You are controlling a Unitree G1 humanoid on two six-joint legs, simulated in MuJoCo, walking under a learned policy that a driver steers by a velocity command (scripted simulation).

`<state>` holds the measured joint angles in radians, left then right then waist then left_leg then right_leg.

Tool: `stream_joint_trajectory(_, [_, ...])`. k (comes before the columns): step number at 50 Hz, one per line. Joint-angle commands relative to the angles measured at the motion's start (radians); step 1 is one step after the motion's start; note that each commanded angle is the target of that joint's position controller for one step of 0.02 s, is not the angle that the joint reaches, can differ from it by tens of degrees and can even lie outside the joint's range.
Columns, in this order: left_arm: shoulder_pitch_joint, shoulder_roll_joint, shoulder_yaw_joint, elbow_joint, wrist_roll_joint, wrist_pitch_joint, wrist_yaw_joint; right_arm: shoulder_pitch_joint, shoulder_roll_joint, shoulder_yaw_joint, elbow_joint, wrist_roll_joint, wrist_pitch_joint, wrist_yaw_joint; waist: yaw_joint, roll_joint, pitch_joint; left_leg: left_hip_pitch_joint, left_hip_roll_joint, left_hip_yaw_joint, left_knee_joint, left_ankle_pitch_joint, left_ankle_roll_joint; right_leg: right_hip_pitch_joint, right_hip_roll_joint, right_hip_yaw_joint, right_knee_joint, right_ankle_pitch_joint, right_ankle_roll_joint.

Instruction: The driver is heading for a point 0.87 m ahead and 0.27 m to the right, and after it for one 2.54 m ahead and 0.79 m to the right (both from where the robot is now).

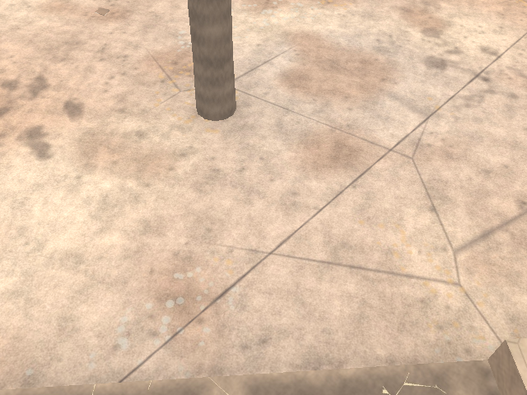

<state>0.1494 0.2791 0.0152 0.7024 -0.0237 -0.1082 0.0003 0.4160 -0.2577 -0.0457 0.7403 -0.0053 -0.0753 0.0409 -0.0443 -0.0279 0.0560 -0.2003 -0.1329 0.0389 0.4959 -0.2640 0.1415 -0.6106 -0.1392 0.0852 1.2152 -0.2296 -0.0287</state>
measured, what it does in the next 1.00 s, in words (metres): goes down, turning right: right foot, then left foot 0.06 m lower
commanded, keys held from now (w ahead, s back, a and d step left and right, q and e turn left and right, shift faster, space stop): w+shift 0.24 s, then w+e+shift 0.68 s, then w+shift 0.08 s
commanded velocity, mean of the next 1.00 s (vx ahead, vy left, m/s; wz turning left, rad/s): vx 1.00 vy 0.00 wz -0.44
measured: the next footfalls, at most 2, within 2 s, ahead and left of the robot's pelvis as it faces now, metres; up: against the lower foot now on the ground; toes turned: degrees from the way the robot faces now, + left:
right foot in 0.28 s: +0.51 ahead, -0.15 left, +0.00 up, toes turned +2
left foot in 0.74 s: +0.94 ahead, +0.06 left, -0.06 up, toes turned -26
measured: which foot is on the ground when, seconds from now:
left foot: down 0.00-0.28, up 0.30-0.72, down 0.74-1.00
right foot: up 0.00-0.26, down 0.28-0.74, up 0.76-1.00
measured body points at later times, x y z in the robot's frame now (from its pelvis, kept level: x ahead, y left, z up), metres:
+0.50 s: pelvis +0.48 -0.07 +0.01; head +0.49 -0.06 +0.45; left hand +0.48 +0.20 -0.13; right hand +0.67 -0.32 -0.06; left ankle +0.52 +0.08 -0.67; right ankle +0.47 -0.15 -0.73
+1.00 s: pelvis +0.95 -0.08 -0.06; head +0.96 -0.10 +0.39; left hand +1.25 +0.05 -0.14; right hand +0.77 -0.32 -0.19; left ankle +0.90 +0.08 -0.79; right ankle +0.99 -0.24 -0.71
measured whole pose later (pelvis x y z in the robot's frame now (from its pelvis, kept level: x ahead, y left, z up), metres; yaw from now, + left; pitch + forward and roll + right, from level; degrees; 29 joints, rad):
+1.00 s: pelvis +0.95 -0.08 -0.06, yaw -31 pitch +0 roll +4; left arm 0.17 0.34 0.08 0.64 -0.03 -0.03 -0.02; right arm 0.44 -0.30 -0.08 0.89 0.00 -0.11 0.01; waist -0.08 -0.06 0.02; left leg 0.02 -0.06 0.11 0.35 -0.37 0.01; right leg -0.79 -0.10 0.01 1.15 -0.18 -0.06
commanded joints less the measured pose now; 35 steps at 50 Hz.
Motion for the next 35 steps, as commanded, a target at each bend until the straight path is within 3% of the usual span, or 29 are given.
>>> stream_joint_trajectory(1, [-0.014,0.072,0.017,-0.050,0.023,0.016,0.003,-0.065,-0.117,-0.027,-0.072,0.005,-0.041,-0.023,0.044,0.023,0.074,-0.093,0.244,-0.292,-0.356,0.022,0.136,-0.106,-0.046,-0.016,-0.174,0.176,0.045])
stream_joint_trajectory(3, [-0.119,0.056,0.009,-0.075,0.030,0.000,-0.010,-0.032,-0.111,-0.024,-0.058,0.008,-0.041,-0.037,0.000,0.021,0.089,-0.096,0.204,-0.194,-0.364,0.130,0.109,-0.070,-0.013,-0.060,-0.385,0.388,0.063])
stream_joint_trajectory(5, [-0.184,0.033,0.001,-0.087,0.024,-0.017,-0.030,0.030,-0.121,-0.025,-0.027,0.018,-0.043,-0.043,-0.039,0.024,0.085,-0.091,0.213,-0.160,-0.403,0.143,0.091,0.024,0.030,-0.101,-0.530,0.564,0.054])
stream_joint_trajectory(9, [-0.298,0.062,0.018,-0.142,-0.004,-0.033,-0.059,0.106,-0.141,-0.030,0.045,0.035,-0.032,-0.037,-0.065,0.063,0.117,0.138,0.272,-0.139,-0.411,0.248,0.060,0.008,0.082,-0.101,-0.764,0.553,0.012])
stream_joint_trajectory(11, [-0.186,0.112,0.044,-0.114,-0.009,-0.038,-0.072,0.062,-0.160,-0.035,0.049,0.010,-0.014,-0.044,0.014,0.125,0.033,0.282,0.311,-0.126,-0.309,0.567,0.038,0.073,0.119,-0.106,-0.713,0.487,-0.023])
stream_joint_trajectory(12, [-0.121,0.145,0.060,-0.101,-0.015,-0.030,-0.067,0.045,-0.184,-0.042,0.047,-0.008,-0.003,-0.044,0.061,0.155,-0.029,0.343,0.324,-0.130,-0.221,0.842,0.030,0.139,0.163,-0.139,-0.661,0.372,-0.039])
stream_joint_trajectory(13, [0.004,0.186,0.079,-0.079,-0.029,-0.015,-0.056,0.010,-0.211,-0.047,0.047,-0.032,0.009,-0.043,0.147,0.193,-0.107,0.393,0.329,-0.109,-0.059,1.132,0.022,0.229,0.203,-0.178,-0.593,0.236,-0.065])
stream_joint_trajectory(14, [0.203,0.213,0.091,-0.032,-0.031,0.005,-0.041,-0.056,-0.219,-0.048,0.041,-0.039,0.020,-0.045,0.262,0.205,-0.182,0.307,0.320,-0.069,0.214,1.279,-0.001,0.443,0.205,-0.198,-0.573,0.185,-0.093])
stream_joint_trajectory(15, [0.421,0.268,0.101,0.026,-0.019,0.020,-0.029,-0.066,-0.170,-0.034,0.020,-0.042,0.016,-0.054,0.323,0.076,-0.287,0.002,0.274,-0.054,0.636,0.974,-0.032,0.801,0.095,-0.054,-0.496,0.062,-0.161])
stream_joint_trajectory(16, [0.430,0.289,0.104,0.048,-0.003,0.005,-0.048,0.160,0.048,0.026,0.017,-0.002,-0.012,-0.023,0.142,-0.359,-0.426,-0.436,0.060,-0.107,1.053,-0.142,-0.102,1.105,-0.117,0.564,-0.681,-0.464,-0.370])
stream_joint_trajectory(17, [0.435,0.167,0.082,0.051,0.005,0.000,-0.046,0.042,-0.076,0.017,-0.002,0.043,-0.048,-0.018,0.196,-0.316,-0.400,-0.509,0.061,-0.181,1.037,-0.203,-0.060,1.067,-0.128,0.826,-0.961,-0.535,-0.324])
stream_joint_trajectory(18, [0.342,0.130,0.072,0.031,0.014,-0.004,-0.044,-0.145,-0.148,0.001,-0.067,0.062,-0.068,-0.020,0.191,-0.156,-0.216,-0.558,0.113,-0.201,0.961,-0.123,-0.032,0.929,-0.114,0.713,-0.975,-0.394,-0.277])
stream_joint_trajectory(19, [0.284,0.131,0.073,0.020,0.017,-0.010,-0.050,-0.219,-0.143,0.009,-0.093,0.046,-0.081,-0.023,0.153,0.014,-0.147,-0.528,0.138,-0.204,0.886,-0.084,-0.027,0.783,-0.085,0.644,-0.959,-0.257,-0.283])
stream_joint_trajectory(20, [0.240,0.125,0.073,0.012,0.016,-0.014,-0.054,-0.237,-0.126,0.007,-0.096,0.023,-0.086,-0.023,0.102,0.078,-0.096,-0.479,0.161,-0.208,0.783,-0.074,-0.032,0.649,-0.050,0.572,-0.960,-0.145,-0.300])
stream_joint_trajectory(21, [0.207,0.110,0.066,0.006,0.024,-0.016,-0.049,-0.224,-0.114,0.007,-0.094,0.010,-0.083,-0.019,0.057,0.066,-0.080,-0.413,0.187,-0.219,0.707,-0.056,-0.040,0.558,-0.004,0.497,-0.980,-0.104,-0.304])
stream_joint_trajectory(22, [0.186,0.112,0.067,0.002,0.015,-0.013,-0.046,-0.219,-0.105,0.008,-0.094,0.005,-0.078,-0.020,0.032,0.038,-0.054,-0.388,0.193,-0.211,0.632,-0.062,-0.058,0.505,0.022,0.461,-1.001,-0.083,-0.312])
stream_joint_trajectory(24, [0.199,0.120,0.067,0.010,-0.014,-0.009,-0.030,-0.266,-0.100,0.012,-0.122,-0.003,-0.075,-0.022,0.016,0.031,0.021,-0.385,0.208,-0.184,0.452,-0.122,-0.107,0.393,0.014,0.424,-1.031,-0.038,-0.323])
stream_joint_trajectory(26, [0.246,0.137,0.077,0.023,-0.015,-0.016,-0.005,-0.404,-0.106,0.015,-0.161,-0.020,-0.092,-0.015,0.065,0.054,0.065,-0.381,0.212,-0.186,0.272,0.180,-0.129,0.311,0.053,0.355,-1.016,0.031,-0.289])
stream_joint_trajectory(27, [0.235,0.135,0.081,0.034,-0.027,-0.008,0.013,-0.447,-0.087,0.023,-0.177,-0.036,-0.098,-0.008,0.071,0.037,0.082,-0.279,0.187,-0.159,0.118,0.383,-0.135,0.202,0.115,0.277,-0.996,-0.001,-0.241])
stream_joint_trajectory(28, [0.246,0.144,0.085,0.037,-0.024,0.002,0.019,-0.463,-0.060,0.028,-0.179,-0.037,-0.102,0.003,0.093,0.026,0.061,-0.123,0.145,-0.120,0.052,0.561,-0.141,0.098,0.143,0.244,-0.987,-0.056,-0.204])
stream_joint_trajectory(29, [0.277,0.151,0.088,0.046,-0.019,0.009,0.023,-0.466,-0.051,0.026,-0.184,-0.024,-0.099,0.010,0.105,0.014,0.033,-0.022,0.125,-0.117,0.057,0.654,-0.150,0.050,0.140,0.260,-0.969,-0.118,-0.184])
stream_joint_trajectory(31, [0.310,0.136,0.088,0.057,-0.035,0.017,0.027,-0.488,-0.075,0.012,-0.206,0.007,-0.088,0.008,0.112,-0.020,0.029,0.001,0.128,-0.159,0.025,0.617,-0.162,0.102,0.133,0.303,-0.905,-0.192,-0.160])
stream_joint_trajectory(33, [0.349,0.102,0.085,0.075,-0.043,0.029,0.025,-0.554,-0.094,0.002,-0.231,0.019,-0.089,-0.003,0.136,-0.019,0.046,-0.062,0.140,-0.194,-0.060,0.494,-0.163,0.253,0.122,0.348,-0.812,-0.203,-0.136])
stream_joint_trajectory(34, [0.350,0.098,0.086,0.079,-0.041,0.040,0.028,-0.561,-0.107,-0.007,-0.235,0.027,-0.095,-0.006,0.134,-0.028,0.059,-0.085,0.155,-0.205,-0.102,0.441,-0.164,0.319,0.112,0.371,-0.772,-0.175,-0.129])
stream_joint_trajectory(35, [0.348,0.103,0.089,0.084,-0.036,0.053,0.027,-0.507,-0.135,-0.024,-0.222,0.031,-0.103,-0.011,0.104,-0.023,0.036,-0.062,0.164,-0.193,-0.138,0.403,-0.160,0.386,0.123,0.358,-0.677,-0.083,-0.114])
Velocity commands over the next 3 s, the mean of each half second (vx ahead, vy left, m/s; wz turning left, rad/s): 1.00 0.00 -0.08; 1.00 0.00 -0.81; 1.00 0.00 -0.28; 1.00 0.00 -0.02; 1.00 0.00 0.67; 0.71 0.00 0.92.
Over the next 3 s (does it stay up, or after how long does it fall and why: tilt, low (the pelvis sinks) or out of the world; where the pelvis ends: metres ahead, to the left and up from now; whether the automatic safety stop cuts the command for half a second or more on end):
stays up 2.54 -0.96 -0.09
